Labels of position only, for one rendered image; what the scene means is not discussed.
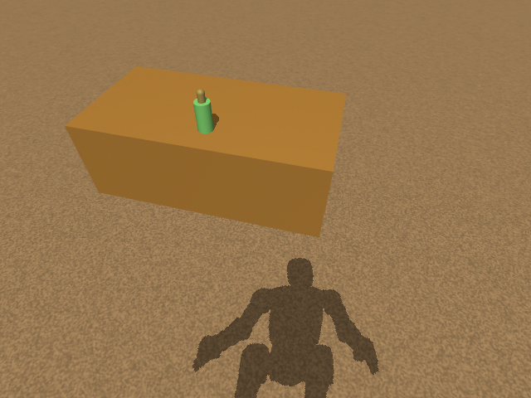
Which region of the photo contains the bottle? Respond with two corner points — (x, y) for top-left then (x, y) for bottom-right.
(193, 89), (214, 133)

